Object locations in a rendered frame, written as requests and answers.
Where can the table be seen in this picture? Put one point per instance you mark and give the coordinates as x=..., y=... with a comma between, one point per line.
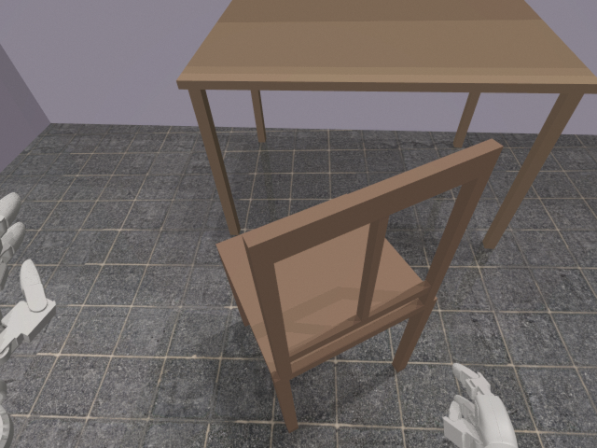
x=387, y=45

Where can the left robot hand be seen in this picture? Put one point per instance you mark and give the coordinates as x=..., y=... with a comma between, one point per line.
x=28, y=317

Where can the chair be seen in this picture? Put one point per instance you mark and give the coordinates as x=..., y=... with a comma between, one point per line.
x=319, y=282

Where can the right robot hand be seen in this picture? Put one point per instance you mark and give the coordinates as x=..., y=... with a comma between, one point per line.
x=485, y=422

